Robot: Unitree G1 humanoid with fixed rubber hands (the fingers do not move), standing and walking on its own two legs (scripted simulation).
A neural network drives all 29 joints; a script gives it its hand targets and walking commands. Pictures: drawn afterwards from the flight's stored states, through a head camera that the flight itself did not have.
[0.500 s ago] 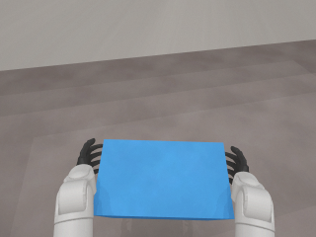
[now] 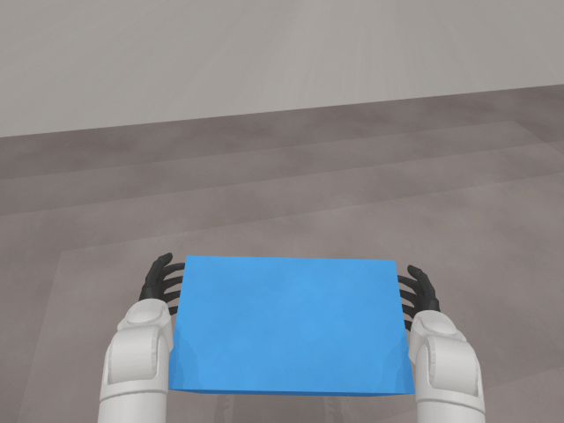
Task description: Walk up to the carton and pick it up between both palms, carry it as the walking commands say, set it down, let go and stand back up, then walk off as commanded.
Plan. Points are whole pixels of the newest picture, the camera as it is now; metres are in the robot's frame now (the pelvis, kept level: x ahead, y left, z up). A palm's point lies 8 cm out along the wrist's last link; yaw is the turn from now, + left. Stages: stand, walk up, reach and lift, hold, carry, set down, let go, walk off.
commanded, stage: carry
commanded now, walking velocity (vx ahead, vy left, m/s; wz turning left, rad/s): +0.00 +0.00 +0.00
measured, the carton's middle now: (288, 333) +0.28 -0.01 -0.04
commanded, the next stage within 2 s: hold in 0.58 s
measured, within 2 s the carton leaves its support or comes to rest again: neither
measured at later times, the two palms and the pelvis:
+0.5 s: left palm (152, 311) +0.27 +0.18 +0.04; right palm (421, 322) +0.26 -0.19 +0.04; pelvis +0.00 +0.00 +0.00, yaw +0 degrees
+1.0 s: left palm (137, 307) +0.26 +0.20 +0.06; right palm (419, 319) +0.26 -0.18 +0.06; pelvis -0.02 +0.01 +0.01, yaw +2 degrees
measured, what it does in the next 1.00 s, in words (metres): stands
